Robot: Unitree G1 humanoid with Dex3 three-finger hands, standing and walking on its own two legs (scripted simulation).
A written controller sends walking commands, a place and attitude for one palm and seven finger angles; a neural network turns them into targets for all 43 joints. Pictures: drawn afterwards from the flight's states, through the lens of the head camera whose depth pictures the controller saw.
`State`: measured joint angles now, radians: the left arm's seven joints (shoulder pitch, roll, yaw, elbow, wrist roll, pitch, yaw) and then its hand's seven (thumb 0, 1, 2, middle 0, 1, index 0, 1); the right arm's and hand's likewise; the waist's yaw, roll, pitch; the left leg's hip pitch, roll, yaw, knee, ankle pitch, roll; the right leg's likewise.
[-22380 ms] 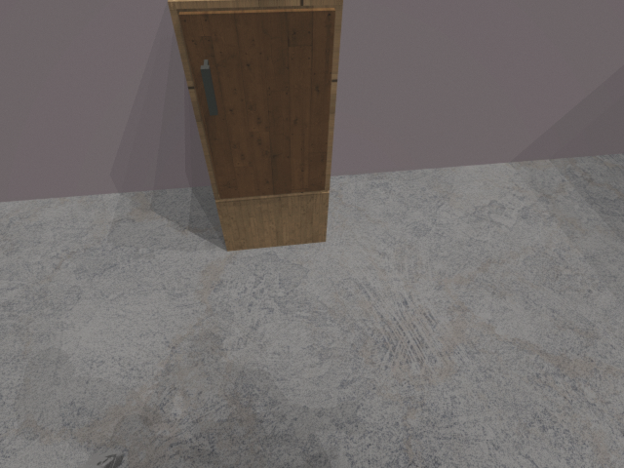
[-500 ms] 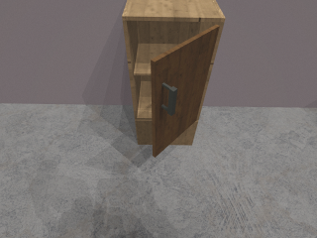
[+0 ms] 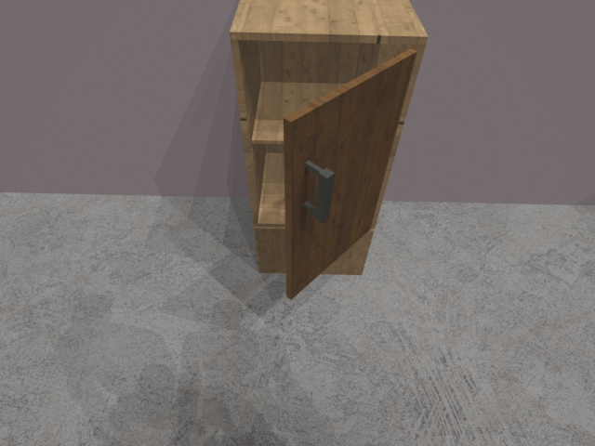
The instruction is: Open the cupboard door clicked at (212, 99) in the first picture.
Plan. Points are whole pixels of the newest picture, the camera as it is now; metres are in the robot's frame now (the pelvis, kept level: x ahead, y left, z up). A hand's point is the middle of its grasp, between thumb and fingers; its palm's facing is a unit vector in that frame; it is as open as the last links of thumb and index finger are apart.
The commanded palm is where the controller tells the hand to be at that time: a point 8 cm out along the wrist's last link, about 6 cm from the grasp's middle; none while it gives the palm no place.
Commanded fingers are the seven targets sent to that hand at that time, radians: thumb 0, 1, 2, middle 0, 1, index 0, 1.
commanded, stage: walk to a spot facing it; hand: left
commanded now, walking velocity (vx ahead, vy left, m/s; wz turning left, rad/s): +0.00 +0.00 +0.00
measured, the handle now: (316, 192) +0.58 +0.00 -0.03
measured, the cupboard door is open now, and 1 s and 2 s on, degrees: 46 46 46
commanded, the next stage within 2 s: none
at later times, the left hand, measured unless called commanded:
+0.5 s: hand out of the picture +0.05 +0.17 -0.18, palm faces -0.09 -0.96 -0.27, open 7.4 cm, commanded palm none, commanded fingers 0.00 0.90 0.90 -0.20 -0.30 -0.20 -0.30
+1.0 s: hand (195, 440) +0.16 +0.17 -0.18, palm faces -0.35 -0.91 -0.22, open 7.4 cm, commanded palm none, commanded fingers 0.00 0.90 0.90 -0.20 -0.30 -0.20 -0.30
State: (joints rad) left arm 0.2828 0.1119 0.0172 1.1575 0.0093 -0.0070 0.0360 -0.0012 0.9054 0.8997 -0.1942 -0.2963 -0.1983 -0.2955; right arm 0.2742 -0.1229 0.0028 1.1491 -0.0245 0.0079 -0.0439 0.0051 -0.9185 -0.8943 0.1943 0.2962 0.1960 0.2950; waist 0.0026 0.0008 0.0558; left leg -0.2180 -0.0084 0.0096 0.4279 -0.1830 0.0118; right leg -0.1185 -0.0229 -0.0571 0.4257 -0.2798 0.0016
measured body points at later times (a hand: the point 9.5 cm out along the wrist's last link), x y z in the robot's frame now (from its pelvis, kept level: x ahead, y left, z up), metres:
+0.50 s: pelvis +0.00 -0.02 -0.02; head +0.04 -0.05 +0.43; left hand +0.05 +0.22 -0.16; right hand +0.00 -0.27 -0.18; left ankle +0.02 +0.11 -0.72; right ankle -0.03 -0.11 -0.74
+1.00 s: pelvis +0.02 +0.00 -0.01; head +0.08 +0.00 +0.44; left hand +0.18 +0.22 -0.16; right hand +0.02 -0.26 -0.14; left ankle +0.06 +0.13 -0.74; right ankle -0.06 -0.10 -0.67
